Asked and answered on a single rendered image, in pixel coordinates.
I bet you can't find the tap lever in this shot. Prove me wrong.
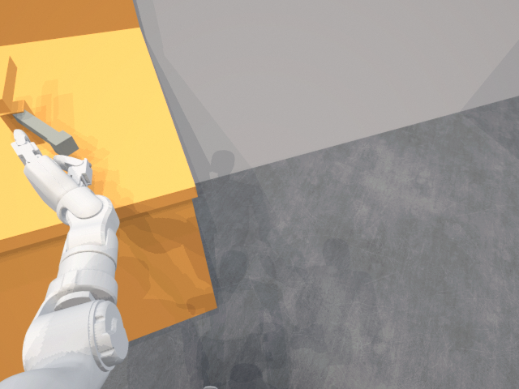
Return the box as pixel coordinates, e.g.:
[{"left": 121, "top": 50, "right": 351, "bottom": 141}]
[{"left": 12, "top": 110, "right": 79, "bottom": 156}]

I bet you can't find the left robot hand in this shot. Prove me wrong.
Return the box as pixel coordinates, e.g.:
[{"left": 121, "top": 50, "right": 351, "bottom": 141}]
[{"left": 11, "top": 129, "right": 92, "bottom": 212}]

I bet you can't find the left robot upper arm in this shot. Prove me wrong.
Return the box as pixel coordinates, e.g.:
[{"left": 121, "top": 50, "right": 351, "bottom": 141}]
[{"left": 0, "top": 299, "right": 129, "bottom": 389}]

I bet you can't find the counter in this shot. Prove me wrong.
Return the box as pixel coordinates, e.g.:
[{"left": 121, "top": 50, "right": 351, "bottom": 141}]
[{"left": 0, "top": 0, "right": 217, "bottom": 382}]

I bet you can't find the left robot forearm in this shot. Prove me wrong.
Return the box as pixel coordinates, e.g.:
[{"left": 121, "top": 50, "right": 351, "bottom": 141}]
[{"left": 22, "top": 186, "right": 119, "bottom": 372}]

